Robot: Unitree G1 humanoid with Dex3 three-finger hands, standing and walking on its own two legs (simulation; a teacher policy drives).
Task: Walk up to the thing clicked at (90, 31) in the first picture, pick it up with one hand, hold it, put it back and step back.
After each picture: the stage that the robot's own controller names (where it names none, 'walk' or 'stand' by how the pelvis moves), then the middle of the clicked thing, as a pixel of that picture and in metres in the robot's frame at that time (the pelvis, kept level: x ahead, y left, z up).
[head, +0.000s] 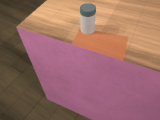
stand; (87, 19) +0.63 +0.00 +0.07
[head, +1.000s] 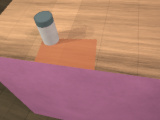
walk; (47, 28) +0.52 +0.17 +0.09
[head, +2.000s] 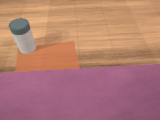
stand; (23, 36) +0.49 +0.24 +0.10
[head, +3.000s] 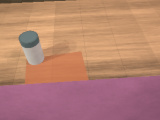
stand; (32, 48) +0.46 +0.21 +0.07
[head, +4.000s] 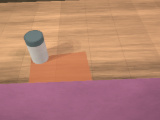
stand; (37, 47) +0.47 +0.20 +0.07
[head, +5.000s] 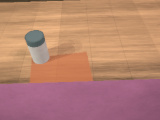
stand; (38, 47) +0.47 +0.19 +0.07
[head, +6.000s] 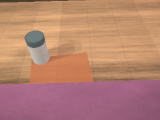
stand; (38, 48) +0.46 +0.19 +0.07
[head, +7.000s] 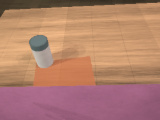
rise first; (42, 52) +0.46 +0.20 +0.08
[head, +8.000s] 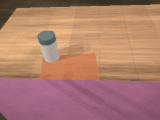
go down; (49, 46) +0.49 +0.19 +0.08
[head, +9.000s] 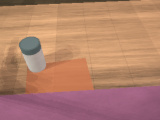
go down; (33, 55) +0.43 +0.18 +0.08
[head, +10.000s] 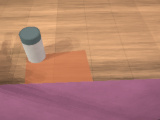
close in; (33, 45) +0.46 +0.18 +0.09
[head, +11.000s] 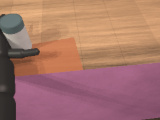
close; (17, 34) +0.47 +0.20 +0.12
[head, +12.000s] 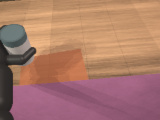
lift; (18, 46) +0.40 +0.20 +0.17
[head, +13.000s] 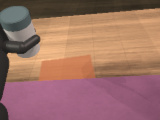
lift; (21, 33) +0.32 +0.17 +0.29
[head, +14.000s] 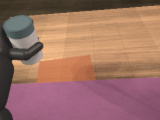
hold; (25, 41) +0.33 +0.17 +0.25
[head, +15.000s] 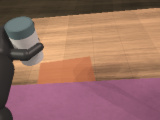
hold; (26, 42) +0.33 +0.17 +0.26
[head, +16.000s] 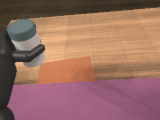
hold; (28, 44) +0.34 +0.17 +0.25
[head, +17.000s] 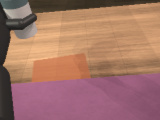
crouch; (20, 15) +0.42 +0.18 +0.28
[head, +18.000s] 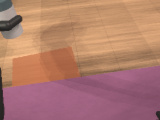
lower; (5, 17) +0.50 +0.20 +0.19
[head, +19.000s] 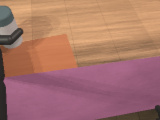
lower; (6, 28) +0.49 +0.21 +0.12
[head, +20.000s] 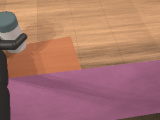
lower; (10, 33) +0.48 +0.21 +0.12
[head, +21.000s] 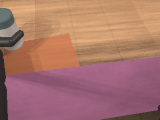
lower; (7, 30) +0.48 +0.21 +0.12
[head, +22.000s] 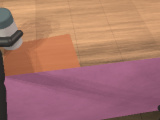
rest; (6, 30) +0.49 +0.21 +0.12
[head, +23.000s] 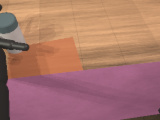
withdraw; (10, 34) +0.47 +0.21 +0.12
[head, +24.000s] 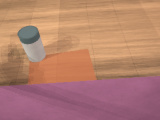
sink last; (32, 44) +0.46 +0.20 +0.10
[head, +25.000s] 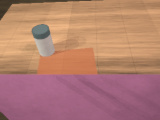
stand; (43, 41) +0.50 +0.21 +0.09
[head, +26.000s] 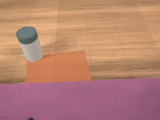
stand; (30, 44) +0.46 +0.21 +0.09
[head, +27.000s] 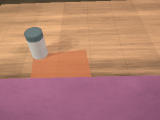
stand; (36, 43) +0.50 +0.21 +0.07
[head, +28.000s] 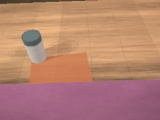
stand; (35, 47) +0.47 +0.21 +0.07
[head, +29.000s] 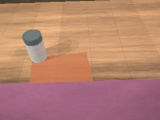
stand; (35, 46) +0.48 +0.20 +0.07
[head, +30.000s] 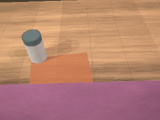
stand; (35, 47) +0.47 +0.20 +0.07
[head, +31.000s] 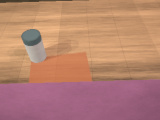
stand; (34, 46) +0.47 +0.21 +0.07
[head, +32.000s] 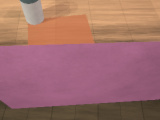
walk; (31, 5) +0.57 +0.19 +0.09
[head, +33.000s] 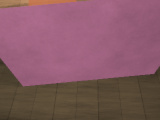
walk; out of the picture +0.83 +0.29 +0.10
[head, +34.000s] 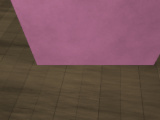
stand; out of the picture +1.14 +0.19 +0.09
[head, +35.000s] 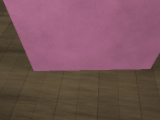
stand; out of the picture +1.09 +0.20 +0.07
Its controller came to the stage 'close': yes
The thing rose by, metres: 0.22
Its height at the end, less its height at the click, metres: +0.00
